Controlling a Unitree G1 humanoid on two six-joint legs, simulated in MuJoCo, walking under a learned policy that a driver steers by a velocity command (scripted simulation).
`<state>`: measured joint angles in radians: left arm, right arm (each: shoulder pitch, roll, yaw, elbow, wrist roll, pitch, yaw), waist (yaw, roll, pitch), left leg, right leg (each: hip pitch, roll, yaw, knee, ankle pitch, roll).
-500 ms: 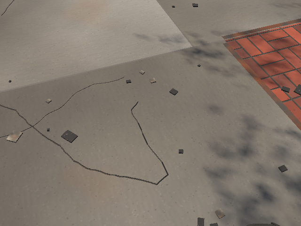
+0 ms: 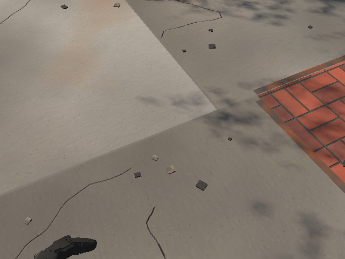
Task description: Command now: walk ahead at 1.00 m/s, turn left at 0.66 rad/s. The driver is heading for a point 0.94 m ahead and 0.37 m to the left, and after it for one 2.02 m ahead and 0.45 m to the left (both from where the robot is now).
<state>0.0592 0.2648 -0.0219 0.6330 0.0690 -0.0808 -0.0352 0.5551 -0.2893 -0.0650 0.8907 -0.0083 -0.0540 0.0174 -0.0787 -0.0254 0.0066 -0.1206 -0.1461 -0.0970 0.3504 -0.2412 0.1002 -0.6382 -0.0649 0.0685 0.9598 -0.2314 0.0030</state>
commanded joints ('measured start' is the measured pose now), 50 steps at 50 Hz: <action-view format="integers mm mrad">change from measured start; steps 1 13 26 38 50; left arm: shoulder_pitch -117 244 312 221 139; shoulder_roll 61 134 190 152 176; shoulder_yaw -4 81 92 54 74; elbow -112 -2 160 -29 -42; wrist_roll -25 -15 -45 8 -37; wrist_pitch -8 -9 -55 19 14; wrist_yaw -16 56 43 41 32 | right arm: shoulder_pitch -137 -235 -578 -244 -135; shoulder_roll -157 -110 -64 -199 -252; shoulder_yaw -41 -13 35 -35 -50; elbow -118 -186 -353 -213 -125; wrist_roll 12 -3 -23 -6 -14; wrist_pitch -32 -1 52 11 -28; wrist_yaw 0 0 89 -22 -11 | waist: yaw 55 171 54 130 104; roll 86 -47 -19 -49 70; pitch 103 -127 90 25 -87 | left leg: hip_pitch -304 -696 -409 -112 168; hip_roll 184 180 133 234 227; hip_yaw -256 15 284 -385 -187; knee -266 988 436 -118 144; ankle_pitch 107 -63 254 89 901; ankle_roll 146 8 55 277 79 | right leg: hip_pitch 194 802 580 -3 384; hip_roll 24 -318 -131 -71 91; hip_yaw -69 470 -340 10 -141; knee -269 -683 -774 294 -412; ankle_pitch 207 -365 909 -217 108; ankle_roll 34 -156 -26 66 -57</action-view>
